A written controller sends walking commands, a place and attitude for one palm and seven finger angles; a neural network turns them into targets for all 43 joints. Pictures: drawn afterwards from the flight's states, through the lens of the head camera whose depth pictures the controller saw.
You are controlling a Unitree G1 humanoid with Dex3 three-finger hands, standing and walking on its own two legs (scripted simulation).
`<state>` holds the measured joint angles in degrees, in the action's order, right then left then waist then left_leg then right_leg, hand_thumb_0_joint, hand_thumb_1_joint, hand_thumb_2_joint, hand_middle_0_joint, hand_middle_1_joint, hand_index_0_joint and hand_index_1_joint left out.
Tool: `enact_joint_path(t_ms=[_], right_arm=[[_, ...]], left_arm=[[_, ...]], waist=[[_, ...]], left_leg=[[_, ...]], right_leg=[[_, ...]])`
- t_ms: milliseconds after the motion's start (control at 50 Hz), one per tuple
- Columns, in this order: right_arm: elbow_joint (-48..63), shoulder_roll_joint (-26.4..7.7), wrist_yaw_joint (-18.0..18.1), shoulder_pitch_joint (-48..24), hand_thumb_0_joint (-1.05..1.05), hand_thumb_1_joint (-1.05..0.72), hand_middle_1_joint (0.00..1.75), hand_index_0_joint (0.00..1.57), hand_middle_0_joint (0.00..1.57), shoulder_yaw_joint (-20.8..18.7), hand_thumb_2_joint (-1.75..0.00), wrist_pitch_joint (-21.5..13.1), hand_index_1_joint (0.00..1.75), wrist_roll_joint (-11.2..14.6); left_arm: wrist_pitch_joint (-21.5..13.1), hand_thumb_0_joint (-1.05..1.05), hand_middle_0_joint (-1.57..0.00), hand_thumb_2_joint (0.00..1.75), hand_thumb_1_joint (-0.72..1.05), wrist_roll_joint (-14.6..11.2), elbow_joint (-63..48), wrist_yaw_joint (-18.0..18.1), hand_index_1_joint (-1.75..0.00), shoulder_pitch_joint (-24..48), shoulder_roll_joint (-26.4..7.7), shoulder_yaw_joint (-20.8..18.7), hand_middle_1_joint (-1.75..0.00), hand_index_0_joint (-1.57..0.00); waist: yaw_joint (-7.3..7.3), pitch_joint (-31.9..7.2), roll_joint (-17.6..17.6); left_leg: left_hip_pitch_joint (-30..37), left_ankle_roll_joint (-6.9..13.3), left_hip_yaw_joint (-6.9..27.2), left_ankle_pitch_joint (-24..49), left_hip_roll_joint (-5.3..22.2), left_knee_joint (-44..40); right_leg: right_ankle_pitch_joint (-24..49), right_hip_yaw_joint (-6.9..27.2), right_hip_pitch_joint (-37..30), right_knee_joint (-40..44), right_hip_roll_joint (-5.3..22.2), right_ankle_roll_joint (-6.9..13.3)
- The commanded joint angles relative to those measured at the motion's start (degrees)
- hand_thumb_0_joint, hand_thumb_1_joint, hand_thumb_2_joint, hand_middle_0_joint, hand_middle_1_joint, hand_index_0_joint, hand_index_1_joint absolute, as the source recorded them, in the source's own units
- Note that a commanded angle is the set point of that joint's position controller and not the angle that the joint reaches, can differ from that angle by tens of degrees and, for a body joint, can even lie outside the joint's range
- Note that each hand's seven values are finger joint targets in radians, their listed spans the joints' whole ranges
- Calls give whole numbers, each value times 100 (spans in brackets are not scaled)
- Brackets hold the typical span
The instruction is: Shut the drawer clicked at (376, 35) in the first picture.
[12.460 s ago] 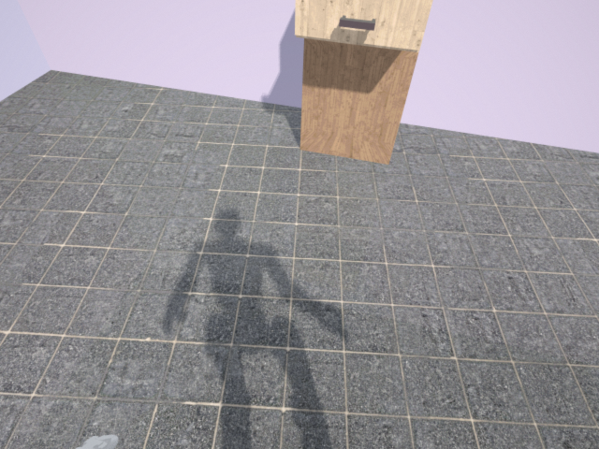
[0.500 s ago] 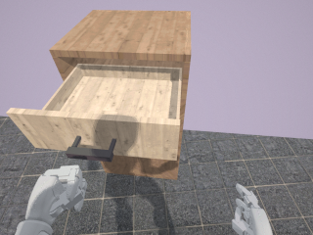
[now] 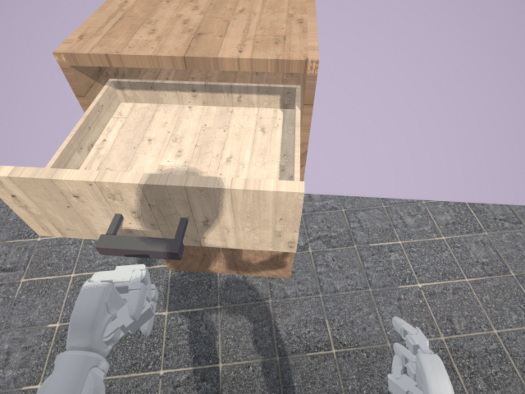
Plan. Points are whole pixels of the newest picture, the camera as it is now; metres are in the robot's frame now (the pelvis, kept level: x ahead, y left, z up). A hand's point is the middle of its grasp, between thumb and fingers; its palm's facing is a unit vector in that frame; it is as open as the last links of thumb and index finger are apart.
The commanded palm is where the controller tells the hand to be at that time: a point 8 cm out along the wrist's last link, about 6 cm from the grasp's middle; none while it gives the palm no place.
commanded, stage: bring the fist close to the handle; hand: left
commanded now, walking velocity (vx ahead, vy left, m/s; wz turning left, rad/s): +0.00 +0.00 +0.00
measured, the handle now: (145, 234) +0.33 +0.20 +0.07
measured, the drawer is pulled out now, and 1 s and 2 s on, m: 0.29 0.27 0.14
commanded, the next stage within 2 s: push the drawer shut in 0.38 s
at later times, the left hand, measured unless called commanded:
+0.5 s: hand (151, 303) +0.23 +0.16 +0.07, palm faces -0.01 -1.00 -0.07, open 3.3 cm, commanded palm +0.20 +0.22 +0.07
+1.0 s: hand (159, 270) +0.27 +0.16 +0.07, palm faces -0.02 -1.00 -0.06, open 3.0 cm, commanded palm +0.26 +0.22 +0.07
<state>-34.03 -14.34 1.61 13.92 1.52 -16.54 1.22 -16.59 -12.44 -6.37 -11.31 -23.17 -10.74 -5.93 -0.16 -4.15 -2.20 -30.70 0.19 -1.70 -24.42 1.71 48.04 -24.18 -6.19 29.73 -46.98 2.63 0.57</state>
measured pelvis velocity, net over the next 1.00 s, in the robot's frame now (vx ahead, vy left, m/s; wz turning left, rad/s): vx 0.00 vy -0.01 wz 0.01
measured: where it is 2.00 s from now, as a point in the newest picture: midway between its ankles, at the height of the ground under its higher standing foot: outside the picture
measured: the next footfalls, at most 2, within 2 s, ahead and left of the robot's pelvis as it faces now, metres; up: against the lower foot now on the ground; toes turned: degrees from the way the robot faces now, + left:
none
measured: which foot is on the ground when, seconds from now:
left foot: down 0.00-1.00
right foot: down 0.00-1.00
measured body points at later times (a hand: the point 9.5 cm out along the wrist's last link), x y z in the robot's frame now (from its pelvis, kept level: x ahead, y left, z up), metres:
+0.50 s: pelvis +0.00 -0.01 +0.00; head +0.04 -0.02 +0.45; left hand +0.22 +0.22 +0.07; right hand +0.17 -0.24 -0.08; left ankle +0.00 +0.11 -0.70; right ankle +0.00 -0.11 -0.70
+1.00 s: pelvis +0.00 -0.01 +0.00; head +0.04 -0.02 +0.45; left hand +0.27 +0.22 +0.07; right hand +0.17 -0.25 -0.09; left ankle +0.00 +0.12 -0.70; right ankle +0.00 -0.11 -0.70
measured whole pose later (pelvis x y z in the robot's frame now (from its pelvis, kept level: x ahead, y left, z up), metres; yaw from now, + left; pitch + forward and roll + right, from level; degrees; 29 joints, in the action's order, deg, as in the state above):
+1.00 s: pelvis +0.00 -0.01 +0.00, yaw +0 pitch +8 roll +0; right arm -34.8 -15.3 2.2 13.0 1.9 -12.0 1.8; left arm -16.6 -13.1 7.2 -12.3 -7.4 -12.4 -8.0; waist -0.4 -3.9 -2.5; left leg -32.1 -0.2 -1.2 -23.8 1.8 47.8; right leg -24.0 -6.5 31.2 -47.0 2.5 1.0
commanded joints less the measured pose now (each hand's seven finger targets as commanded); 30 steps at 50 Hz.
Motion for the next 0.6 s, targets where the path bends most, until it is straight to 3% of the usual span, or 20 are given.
enact_joint_path(t_ms=[0, 80, 140, 220, 240, 320, 360, 420, 580], right_arm=[[997, -648, 37, -365, 0, -90, 30, 20, 20, -322, -90, -289, 30, 67], [976, -645, 46, -344, 0, -90, 30, 20, 20, -312, -90, -186, 30, 75], [1006, -639, 39, -373, 0, -90, 30, 20, 20, -303, -90, -121, 30, 79], [1016, -671, 57, -391, 0, -90, 30, 20, 20, -310, -90, -92, 30, 92], [1047, -652, 50, -378, 0, -90, 30, 20, 20, -301, -90, -89, 30, 92], [1001, -665, 68, -384, 0, -90, 30, 20, 20, -314, -90, -57, 30, 87], [1054, -640, 52, -362, 0, -90, 30, 20, 20, -305, -90, -65, 30, 94], [1006, -667, 65, -381, 0, -90, 30, 20, 20, -311, -90, -53, 30, 83], [952, -704, 89, -321, 0, -90, 30, 20, 20, -290, -90, -57, 30, 96]], left_arm=[[-530, 0, -140, 90, 90, -127, -1317, -25, -160, 483, -556, -316, -160, -140], [-490, 0, -140, 90, 90, -157, -1163, 42, -160, 555, -738, -547, -160, -140], [-429, 0, -140, 90, 90, -149, -1017, 38, -160, 402, -594, -427, -160, -140], [-421, 0, -140, 90, 90, -180, -1033, 2, -160, 520, -715, -514, -160, -140], [-405, 0, -140, 90, 90, -187, -1013, -21, -160, 451, -581, -386, -160, -140], [-437, 0, -140, 90, 90, -210, -960, -19, -160, 410, -830, -671, -160, -140], [-470, 0, -140, 90, 90, -228, -1115, -54, -160, 429, -662, -495, -160, -140], [-481, 0, -140, 90, 90, -211, -1044, -28, -160, 485, -830, -617, -160, -140], [-500, 0, -140, 90, 90, -223, -832, -72, -160, 1172, -801, -536, -160, -140]], waist=[[-9, -1083, 18], [-24, -1032, 110], [-26, -930, 153], [-52, -912, 220], [-54, -905, 188], [-38, -885, 302], [-43, -990, 72], [-83, -890, 224], [-161, -995, 78]], left_leg=[[464, 47, 250, 1534, -169, -622], [335, 51, 229, 1458, -159, -615], [287, 61, 206, 1451, -162, -630], [264, 71, 208, 1369, -164, -618], [269, 74, 189, 1317, -176, -617], [220, 84, 189, 1375, -174, -592], [311, 78, 168, 1492, -185, -578], [241, 93, 185, 1398, -182, -550], [313, 78, 214, 1333, -193, -532]], right_leg=[[1511, 183, -403, 486, -206, 31], [1495, 215, -457, 523, -206, 21], [1511, 218, -451, 558, -207, 13], [1428, 253, -465, 613, -200, 10], [1403, 266, -432, 627, -195, -4], [1487, 295, -521, 657, -193, -1], [1644, 283, -515, 609, -178, -4], [1549, 308, -475, 642, -183, -11], [1482, 320, -378, 614, -167, -8]])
